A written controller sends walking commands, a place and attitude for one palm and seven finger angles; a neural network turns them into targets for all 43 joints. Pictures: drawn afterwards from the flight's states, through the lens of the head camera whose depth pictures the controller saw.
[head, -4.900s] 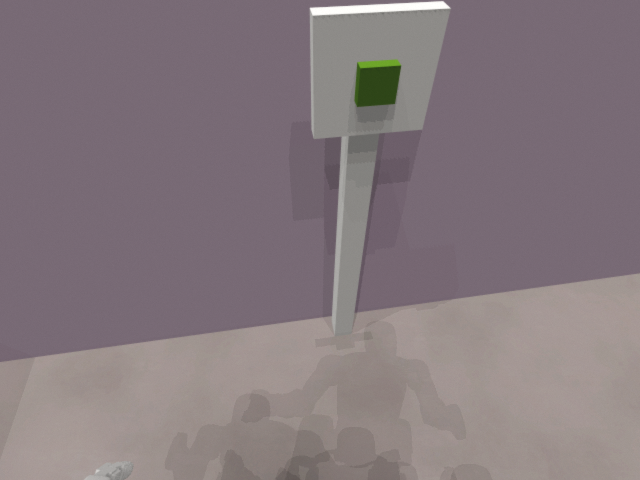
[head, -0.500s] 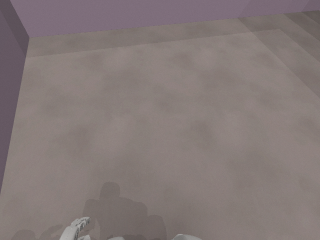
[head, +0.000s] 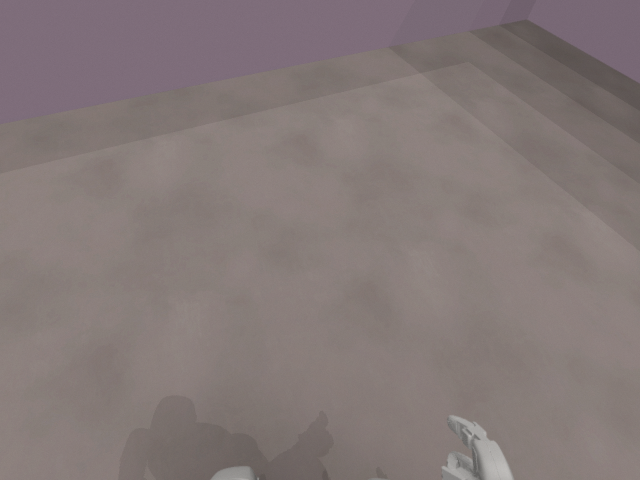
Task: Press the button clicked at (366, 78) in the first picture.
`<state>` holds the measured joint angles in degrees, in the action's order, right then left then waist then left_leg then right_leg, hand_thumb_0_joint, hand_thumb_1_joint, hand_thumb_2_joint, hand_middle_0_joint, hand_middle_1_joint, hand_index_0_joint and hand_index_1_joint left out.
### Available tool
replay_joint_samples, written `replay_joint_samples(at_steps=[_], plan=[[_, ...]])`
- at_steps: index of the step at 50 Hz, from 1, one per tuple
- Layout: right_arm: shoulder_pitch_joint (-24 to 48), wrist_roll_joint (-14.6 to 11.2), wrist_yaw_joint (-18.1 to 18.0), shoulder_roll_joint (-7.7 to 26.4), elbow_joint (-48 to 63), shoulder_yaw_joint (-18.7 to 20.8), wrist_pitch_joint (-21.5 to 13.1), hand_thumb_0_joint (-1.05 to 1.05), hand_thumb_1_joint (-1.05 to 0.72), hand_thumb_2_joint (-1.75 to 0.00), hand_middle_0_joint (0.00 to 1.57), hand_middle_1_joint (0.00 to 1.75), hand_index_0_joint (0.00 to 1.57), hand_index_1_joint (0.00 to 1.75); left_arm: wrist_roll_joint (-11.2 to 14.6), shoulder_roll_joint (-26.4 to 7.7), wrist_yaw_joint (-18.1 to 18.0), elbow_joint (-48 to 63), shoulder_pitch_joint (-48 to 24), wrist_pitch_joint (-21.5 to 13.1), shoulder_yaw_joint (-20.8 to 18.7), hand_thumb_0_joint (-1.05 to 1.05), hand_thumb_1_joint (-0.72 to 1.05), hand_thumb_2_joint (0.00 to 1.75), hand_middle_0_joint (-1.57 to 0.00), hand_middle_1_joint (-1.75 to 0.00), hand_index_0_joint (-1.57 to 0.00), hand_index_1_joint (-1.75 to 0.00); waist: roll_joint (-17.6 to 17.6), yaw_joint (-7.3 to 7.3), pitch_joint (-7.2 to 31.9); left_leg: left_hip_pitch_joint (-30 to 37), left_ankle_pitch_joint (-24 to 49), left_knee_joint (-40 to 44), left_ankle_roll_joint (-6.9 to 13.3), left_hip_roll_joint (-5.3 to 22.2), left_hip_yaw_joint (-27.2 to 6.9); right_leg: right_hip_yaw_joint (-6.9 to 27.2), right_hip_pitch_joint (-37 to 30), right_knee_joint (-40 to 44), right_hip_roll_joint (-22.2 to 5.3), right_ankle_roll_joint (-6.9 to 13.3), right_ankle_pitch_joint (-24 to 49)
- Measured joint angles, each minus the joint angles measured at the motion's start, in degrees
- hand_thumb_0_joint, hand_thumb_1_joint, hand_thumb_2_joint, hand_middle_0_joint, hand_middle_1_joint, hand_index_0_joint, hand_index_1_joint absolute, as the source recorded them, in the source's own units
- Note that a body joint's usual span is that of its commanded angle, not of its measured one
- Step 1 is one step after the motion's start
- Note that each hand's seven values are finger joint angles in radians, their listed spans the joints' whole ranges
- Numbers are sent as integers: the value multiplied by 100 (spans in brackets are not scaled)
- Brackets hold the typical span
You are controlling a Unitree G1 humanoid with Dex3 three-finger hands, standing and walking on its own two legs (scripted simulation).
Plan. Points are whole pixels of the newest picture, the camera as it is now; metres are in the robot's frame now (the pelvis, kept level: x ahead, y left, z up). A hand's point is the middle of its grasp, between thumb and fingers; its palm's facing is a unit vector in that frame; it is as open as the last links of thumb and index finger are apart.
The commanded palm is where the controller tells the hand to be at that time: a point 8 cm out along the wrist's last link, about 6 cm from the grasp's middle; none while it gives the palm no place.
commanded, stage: walk to a spot facing it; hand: left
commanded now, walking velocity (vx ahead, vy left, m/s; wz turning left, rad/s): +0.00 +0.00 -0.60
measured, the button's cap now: out of the picture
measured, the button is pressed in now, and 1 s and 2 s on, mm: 0 0 0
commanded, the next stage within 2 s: turn to face it in 1.66 s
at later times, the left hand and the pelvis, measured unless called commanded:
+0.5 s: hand (269, 385) +0.26 +0.10 -0.13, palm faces -0.29 -0.91 -0.29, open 7.3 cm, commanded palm none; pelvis +0.06 -0.05 +0.01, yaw -17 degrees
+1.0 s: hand (234, 392) +0.25 +0.16 -0.16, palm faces -0.50 -0.85 -0.20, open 7.3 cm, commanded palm none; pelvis +0.09 +0.01 +0.01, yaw -36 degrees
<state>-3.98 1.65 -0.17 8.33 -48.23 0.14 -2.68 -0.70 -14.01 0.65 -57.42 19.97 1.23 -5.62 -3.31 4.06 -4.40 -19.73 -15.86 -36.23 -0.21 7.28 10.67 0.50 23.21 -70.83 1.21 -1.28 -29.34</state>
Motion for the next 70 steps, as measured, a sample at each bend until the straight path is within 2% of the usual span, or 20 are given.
replay_joint_samples(at_steps=[3,8,13,16,17,19,22,25,31,38,41,43,45,50,53,58,63,66,68,70], plan=[[-308,4,-49,19,-163,45,56,1,-90,-90,21,30,20,30,-30,-44,73,184,-280,120,-41,1,91,90,-20,-30,-20,-30,93,-123,-29,321,31,303,1,108,154,-305,463,-152,-265,-104,335],[-772,-1,-76,194,-485,207,220,1,-91,-90,21,30,20,30,-31,-23,116,537,-762,222,-96,1,92,90,-20,-30,-20,-30,233,-279,-50,654,-9,587,-41,224,522,-471,751,743,-556,-193,749],[-1080,33,-38,450,-635,389,316,1,-91,-90,21,30,20,30,-52,47,129,704,-1168,225,-68,1,92,90,-19,-30,-20,-30,408,-535,-112,813,-227,480,-195,364,930,-611,429,2156,-590,-181,899],[-1285,23,-1,593,-658,468,362,1,-91,-90,20,30,20,30,-60,58,131,805,-1305,108,7,0,92,90,-19,-30,-20,-30,533,-646,-93,759,-569,-19,-379,561,1105,-709,-114,3291,-468,-11,1281],[-1316,7,17,659,-674,486,400,1,-91,-90,20,30,20,30,-75,88,110,810,-1365,19,37,0,92,90,-19,-30,-20,-30,645,-647,-109,605,-768,-447,-413,669,962,-723,-124,3312,-365,172,1237],[-1269,-22,-9,732,-697,486,537,1,-91,-90,20,30,20,30,-29,138,58,827,-1467,-88,129,0,91,90,-20,-30,-20,-30,741,-689,-177,79,-1461,-1718,-472,496,240,-674,-59,3105,-273,397,1097],[-1143,-45,-50,688,-692,436,619,1,-91,-90,20,30,20,30,23,194,-38,838,-1475,-89,183,0,91,90,-20,-30,-20,-30,676,-668,-188,-496,-1340,-2932,-530,196,-365,-534,-266,3380,-183,458,1201],[-960,-32,-44,592,-595,378,628,1,-91,-90,20,30,20,30,31,230,-78,781,-1390,-42,224,0,91,90,-20,-30,-20,-30,578,-636,-95,-814,-895,-3059,-605,106,-604,-363,-470,3804,-60,512,1420],[-562,-30,-41,443,-354,325,594,1,-91,-90,20,30,20,30,-2,316,-50,665,-1209,12,276,0,91,90,-20,-30,-21,-30,467,-526,24,-929,-630,-2381,-656,-39,-833,-9,-586,4167,153,522,1651],[-243,-91,-57,332,-172,285,540,1,-90,-90,20,30,20,30,-40,261,-32,625,-974,106,218,0,91,90,-20,-30,-21,-30,267,-295,40,-396,-847,-1043,-517,-398,-868,422,-432,4090,332,386,1714],[-256,-121,-83,294,-86,251,443,1,-90,-90,20,30,20,30,-17,153,-43,603,-875,182,155,1,91,90,-20,-30,-21,-30,149,-260,86,136,-397,92,-410,-528,-811,585,-264,3892,414,258,1667],[-302,-91,-100,221,-72,212,379,1,-90,-90,20,30,20,30,14,30,-38,576,-850,253,83,1,91,90,-20,-30,-21,-30,-55,-240,70,229,-167,258,2,-599,-637,661,-38,3325,389,152,1135],[-371,-46,-94,194,-51,156,395,1,-90,-90,21,30,20,30,-31,-43,-4,542,-797,299,18,1,91,90,-20,-30,-21,-30,-94,-203,47,324,-193,279,161,-508,-457,461,308,2143,373,-6,519],[-580,-11,-137,162,-72,140,385,1,-90,-90,21,30,20,30,-76,-138,104,471,-637,352,-88,1,91,90,-20,-30,-20,-30,22,-224,59,612,-50,700,185,-287,-114,165,680,321,52,-249,669],[-706,-16,-134,152,-117,167,342,1,-90,-90,21,30,20,30,-62,-143,114,433,-602,380,-100,1,91,90,-20,-30,-20,-30,116,-264,53,697,-15,813,179,-167,82,89,573,283,-169,-336,697],[-915,-7,-90,158,-263,225,336,1,-90,-90,21,30,20,30,-44,-79,117,415,-748,432,-70,1,91,90,-20,-30,-20,-30,247,-379,-11,746,-54,777,103,47,414,-156,206,1115,-417,-374,446],[-1068,17,-27,285,-449,332,388,1,-90,-90,21,30,20,30,-31,56,125,502,-1073,369,14,1,92,90,-20,-30,-20,-30,408,-550,-94,672,-195,470,-71,301,767,-465,-222,2310,-412,-252,300],[-1214,-5,7,425,-527,407,419,1,-90,-90,21,30,20,30,-27,114,120,626,-1234,231,83,1,91,90,-20,-30,-20,-30,507,-614,-67,533,-400,24,-249,479,946,-612,-690,3491,-323,-50,964],[-1233,-28,4,570,-605,446,530,1,-90,-90,21,30,20,30,-33,206,65,649,-1345,83,151,1,91,90,-20,-30,-20,-30,713,-643,-92,194,-1028,-814,-376,539,514,-624,-669,3459,-159,294,891],[-1234,-26,-35,633,-659,444,664,1,-90,-90,20,30,20,30,3,264,15,689,-1357,10,209,1,91,90,-20,-30,-20,-30,747,-686,-59,-238,-1416,-1849,-442,312,-78,-586,-719,3481,-114,447,839]])
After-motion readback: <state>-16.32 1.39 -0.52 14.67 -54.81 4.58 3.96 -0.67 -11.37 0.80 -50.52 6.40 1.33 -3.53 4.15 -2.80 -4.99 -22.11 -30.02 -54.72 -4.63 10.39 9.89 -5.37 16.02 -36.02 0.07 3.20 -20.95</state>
